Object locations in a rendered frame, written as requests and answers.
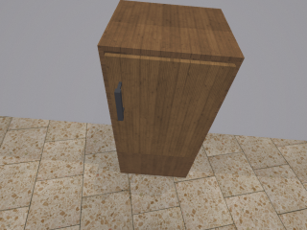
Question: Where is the handle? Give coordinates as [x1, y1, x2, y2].
[114, 81, 125, 121]

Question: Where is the cupboard door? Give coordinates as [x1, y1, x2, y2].
[104, 53, 236, 158]

